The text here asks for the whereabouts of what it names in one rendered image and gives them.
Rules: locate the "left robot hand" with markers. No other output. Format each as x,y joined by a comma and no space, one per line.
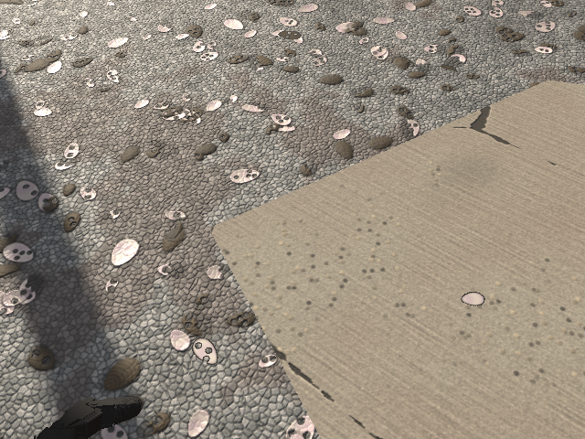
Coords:
87,417

